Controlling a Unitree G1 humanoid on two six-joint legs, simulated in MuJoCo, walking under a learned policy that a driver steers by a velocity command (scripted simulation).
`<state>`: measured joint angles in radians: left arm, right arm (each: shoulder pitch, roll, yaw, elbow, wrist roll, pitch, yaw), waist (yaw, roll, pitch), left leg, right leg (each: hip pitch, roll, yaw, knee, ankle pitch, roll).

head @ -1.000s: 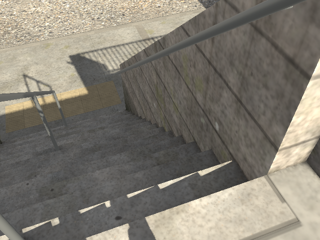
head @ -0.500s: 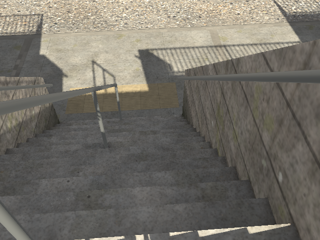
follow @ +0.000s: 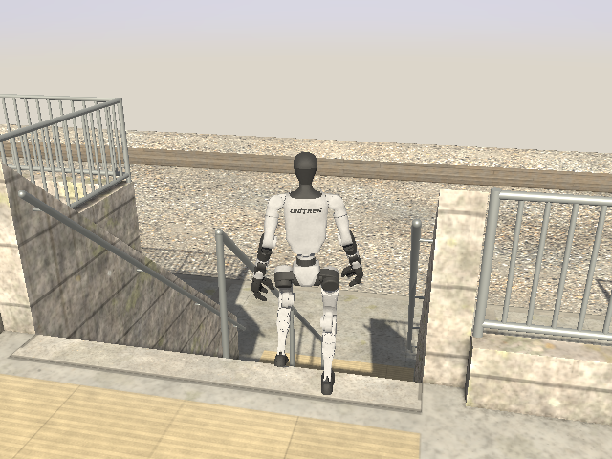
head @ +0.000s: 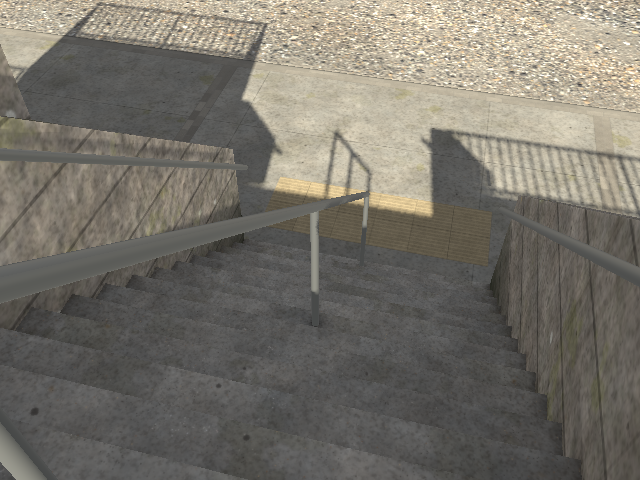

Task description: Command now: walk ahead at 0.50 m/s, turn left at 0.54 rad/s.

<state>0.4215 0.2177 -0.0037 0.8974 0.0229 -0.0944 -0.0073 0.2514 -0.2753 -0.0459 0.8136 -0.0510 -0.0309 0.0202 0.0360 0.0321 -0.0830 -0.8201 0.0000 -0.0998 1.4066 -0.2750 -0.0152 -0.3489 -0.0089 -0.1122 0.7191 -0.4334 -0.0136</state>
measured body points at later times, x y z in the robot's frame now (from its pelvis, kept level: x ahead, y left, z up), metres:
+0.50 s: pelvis +0.20 +0.05 -0.09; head +0.23 +0.04 +0.36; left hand +0.24 +0.32 -0.21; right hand +0.29 -0.16 -0.23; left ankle +0.13 +0.15 -0.71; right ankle +0.29 -0.05 -0.78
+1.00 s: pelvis +0.44 +0.09 -0.38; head +0.44 +0.09 +0.07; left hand +0.45 +0.30 -0.52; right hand +0.52 -0.14 -0.50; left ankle +0.52 +0.18 -1.12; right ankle +0.29 -0.01 -0.86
